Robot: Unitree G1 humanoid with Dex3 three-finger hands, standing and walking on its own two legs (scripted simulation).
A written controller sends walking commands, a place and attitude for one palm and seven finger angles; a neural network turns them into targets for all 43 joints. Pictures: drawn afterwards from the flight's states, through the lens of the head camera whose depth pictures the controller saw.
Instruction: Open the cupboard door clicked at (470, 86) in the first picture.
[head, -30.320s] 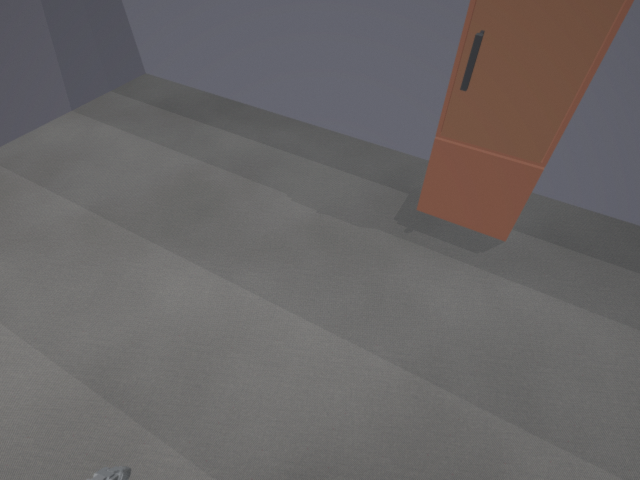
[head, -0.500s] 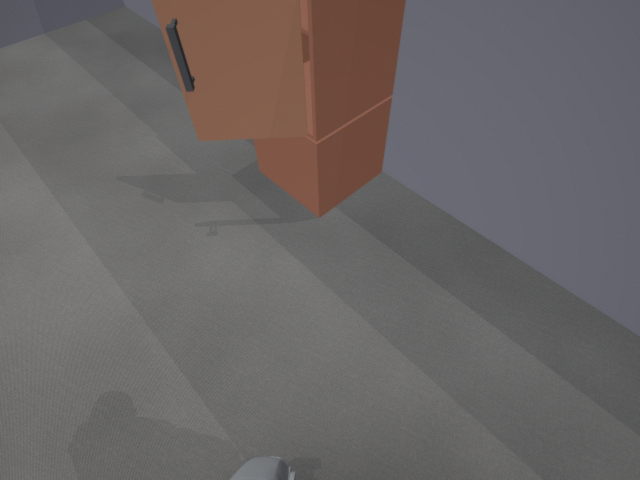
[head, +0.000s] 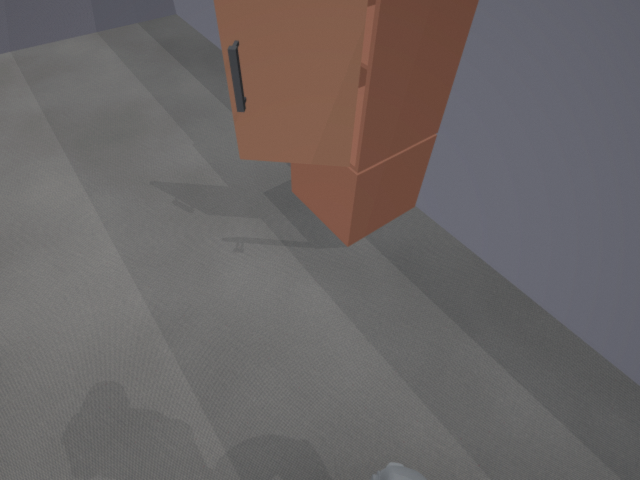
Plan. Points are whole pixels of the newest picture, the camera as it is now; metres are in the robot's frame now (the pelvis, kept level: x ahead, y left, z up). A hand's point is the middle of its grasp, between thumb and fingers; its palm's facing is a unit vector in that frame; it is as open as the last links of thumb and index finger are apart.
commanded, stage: take the last steps up to it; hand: left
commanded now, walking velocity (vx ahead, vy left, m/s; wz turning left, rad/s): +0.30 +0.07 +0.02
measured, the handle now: (238, 77) +1.05 +0.28 -0.05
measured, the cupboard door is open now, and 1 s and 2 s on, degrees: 49 49 49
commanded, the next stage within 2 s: come to a stop and stand still in 1.18 s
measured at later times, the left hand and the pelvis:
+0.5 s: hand out of the picture +0.13 +0.16 -0.16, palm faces +0.14 -0.97 -0.21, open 7.2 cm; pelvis +0.16 -0.02 +0.00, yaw +3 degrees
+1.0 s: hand (199, 308) +0.41 +0.25 -0.16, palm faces +0.04 -0.98 -0.21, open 7.3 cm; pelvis +0.33 +0.05 +0.00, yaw +0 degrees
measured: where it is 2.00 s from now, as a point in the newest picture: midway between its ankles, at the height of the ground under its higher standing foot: (312, 399)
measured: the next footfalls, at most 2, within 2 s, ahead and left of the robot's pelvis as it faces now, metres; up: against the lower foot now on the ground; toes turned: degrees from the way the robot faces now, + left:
right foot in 0.16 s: +0.16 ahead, -0.12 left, +0.00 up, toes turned -7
left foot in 0.66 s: +0.35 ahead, +0.15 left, +0.00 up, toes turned +10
